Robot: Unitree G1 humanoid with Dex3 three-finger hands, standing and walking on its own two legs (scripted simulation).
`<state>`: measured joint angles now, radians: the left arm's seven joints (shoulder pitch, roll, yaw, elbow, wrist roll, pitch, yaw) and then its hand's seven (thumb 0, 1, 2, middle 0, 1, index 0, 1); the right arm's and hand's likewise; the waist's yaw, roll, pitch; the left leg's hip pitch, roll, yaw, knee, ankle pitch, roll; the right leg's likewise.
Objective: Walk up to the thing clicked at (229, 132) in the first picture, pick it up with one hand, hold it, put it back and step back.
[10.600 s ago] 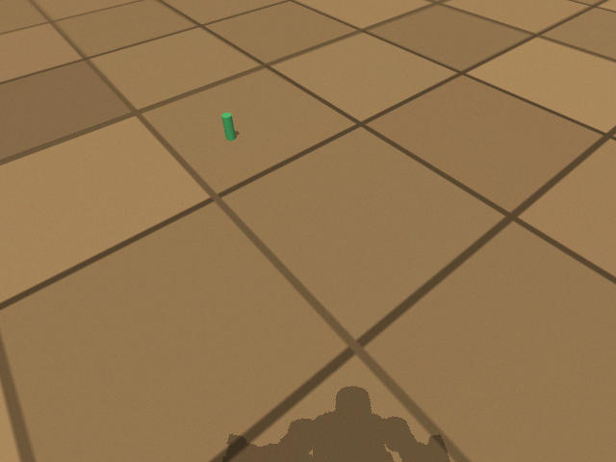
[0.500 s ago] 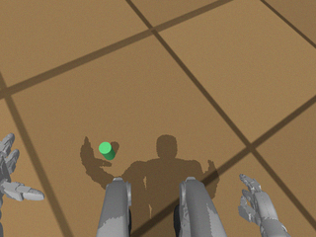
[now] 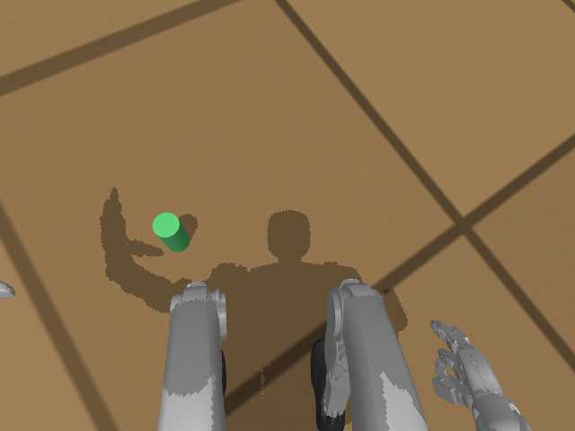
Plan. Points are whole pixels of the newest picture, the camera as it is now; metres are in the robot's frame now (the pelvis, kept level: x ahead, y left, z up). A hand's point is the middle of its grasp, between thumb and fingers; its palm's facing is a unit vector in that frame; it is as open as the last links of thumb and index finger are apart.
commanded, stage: go down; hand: left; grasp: from the side
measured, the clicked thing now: (172, 233) +0.45 +0.23 -0.39
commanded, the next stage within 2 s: approach in 0.82 s
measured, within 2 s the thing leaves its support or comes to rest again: neither
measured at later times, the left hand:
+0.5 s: hand out of the picture +0.37 +0.40 -0.06, palm faces +0.14 -0.98 -0.13, open 17.3 cm
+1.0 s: hand out of the picture +0.38 +0.41 -0.07, palm faces +0.14 -0.98 -0.11, open 17.4 cm
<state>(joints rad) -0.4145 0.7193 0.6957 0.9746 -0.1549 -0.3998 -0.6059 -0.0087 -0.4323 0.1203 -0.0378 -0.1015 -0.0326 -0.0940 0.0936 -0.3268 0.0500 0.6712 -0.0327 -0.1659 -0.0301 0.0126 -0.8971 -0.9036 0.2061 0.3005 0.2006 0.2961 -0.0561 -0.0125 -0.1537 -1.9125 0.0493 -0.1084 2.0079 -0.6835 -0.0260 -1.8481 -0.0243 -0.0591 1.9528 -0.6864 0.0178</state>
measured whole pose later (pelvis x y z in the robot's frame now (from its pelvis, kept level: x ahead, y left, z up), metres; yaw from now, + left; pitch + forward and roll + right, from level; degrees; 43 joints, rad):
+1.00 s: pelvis -0.02 +0.00 -0.08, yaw -2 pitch +31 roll -8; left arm -0.58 0.90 0.80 1.07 -0.19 -0.41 -0.74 -0.01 -0.54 0.09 -0.05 -0.09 -0.04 -0.09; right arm 0.10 -0.36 0.12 0.67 -0.05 -0.17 -0.01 0.01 -0.91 -0.91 0.21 0.30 0.20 0.30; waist -0.10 -0.03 -0.09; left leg -2.15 0.03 -0.15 2.28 -0.68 -0.02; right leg -2.06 -0.02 -0.07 2.20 -0.68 0.03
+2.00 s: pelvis -0.03 +0.02 -0.18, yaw -10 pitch +12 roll -16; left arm -0.56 0.79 0.55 1.42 -0.17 -1.07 -0.32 -0.01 -0.56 0.03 -0.06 -0.08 -0.06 -0.07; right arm -0.16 -0.40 0.45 0.59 -0.33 -0.06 0.12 0.01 -0.93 -0.91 0.21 0.30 0.20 0.30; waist -0.23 -0.24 0.25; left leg -2.22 0.01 -0.36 2.66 -0.70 -0.02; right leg -2.06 0.06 -0.20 2.44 -0.63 0.07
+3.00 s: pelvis -0.03 +0.03 -0.18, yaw -13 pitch +10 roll -19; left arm -0.64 0.87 0.49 1.50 -0.06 -1.15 0.00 -0.02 0.15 0.74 -0.73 -0.88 -0.77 -0.88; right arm -0.20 -0.37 0.55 0.54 -0.39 0.03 0.15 0.00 -0.87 -0.90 0.21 0.30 0.20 0.30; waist -0.26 -0.30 0.32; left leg -2.21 0.03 -0.42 2.69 -0.72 -0.01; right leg -2.04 0.09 -0.24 2.40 -0.61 0.08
